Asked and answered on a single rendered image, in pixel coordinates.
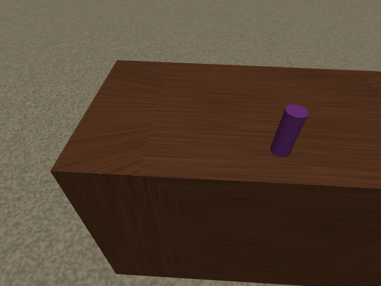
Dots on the can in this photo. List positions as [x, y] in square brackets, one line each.
[289, 128]

